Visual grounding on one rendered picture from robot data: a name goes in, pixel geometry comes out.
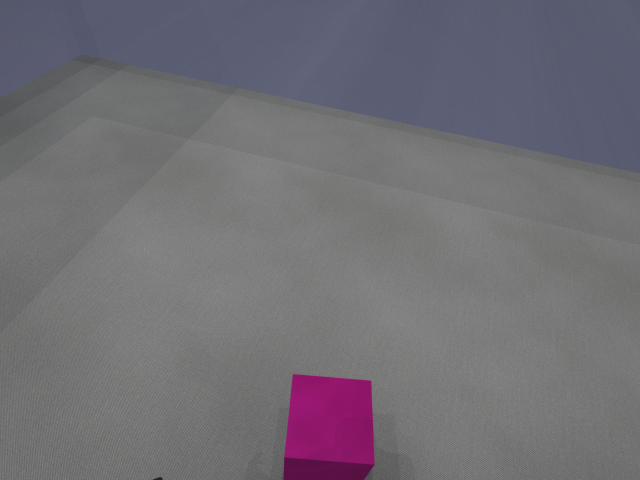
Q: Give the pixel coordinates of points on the carton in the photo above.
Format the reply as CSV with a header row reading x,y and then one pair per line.
x,y
330,429

